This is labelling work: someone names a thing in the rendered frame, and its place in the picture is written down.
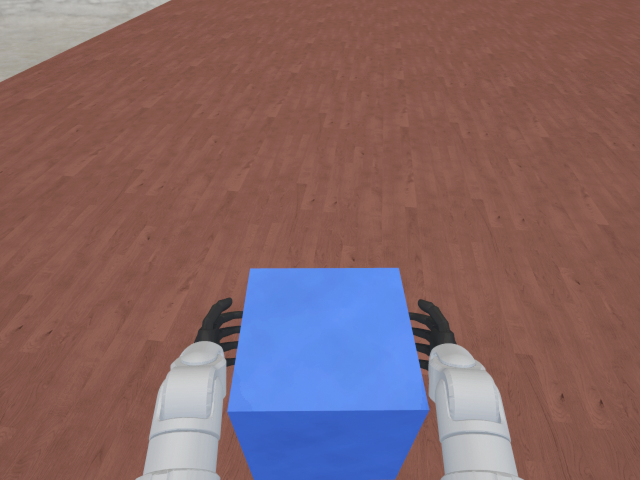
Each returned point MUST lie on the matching carton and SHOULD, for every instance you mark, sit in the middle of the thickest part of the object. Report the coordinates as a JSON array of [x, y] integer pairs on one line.
[[327, 383]]

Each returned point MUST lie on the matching left robot forearm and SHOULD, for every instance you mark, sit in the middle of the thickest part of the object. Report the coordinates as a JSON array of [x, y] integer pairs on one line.
[[186, 425]]

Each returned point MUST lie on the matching right robot forearm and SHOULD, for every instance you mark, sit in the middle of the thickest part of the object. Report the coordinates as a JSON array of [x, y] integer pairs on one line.
[[472, 426]]

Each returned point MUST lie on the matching left robot hand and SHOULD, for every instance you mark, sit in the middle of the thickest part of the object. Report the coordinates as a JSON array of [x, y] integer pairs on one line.
[[212, 322]]

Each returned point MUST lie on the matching right robot hand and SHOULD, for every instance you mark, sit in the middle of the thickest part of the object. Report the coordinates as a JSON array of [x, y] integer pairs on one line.
[[440, 332]]

